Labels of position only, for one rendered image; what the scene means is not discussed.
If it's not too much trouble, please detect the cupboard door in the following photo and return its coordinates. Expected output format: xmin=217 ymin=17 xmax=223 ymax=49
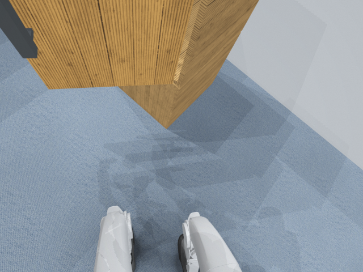
xmin=9 ymin=0 xmax=194 ymax=90

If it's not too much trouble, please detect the robot left thigh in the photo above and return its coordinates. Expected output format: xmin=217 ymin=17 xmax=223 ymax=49
xmin=94 ymin=211 xmax=133 ymax=272

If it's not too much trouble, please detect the handle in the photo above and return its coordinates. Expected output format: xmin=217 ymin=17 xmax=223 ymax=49
xmin=0 ymin=0 xmax=37 ymax=58

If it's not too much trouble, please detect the right robot shin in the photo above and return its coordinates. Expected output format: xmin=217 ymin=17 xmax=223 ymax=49
xmin=184 ymin=212 xmax=200 ymax=272

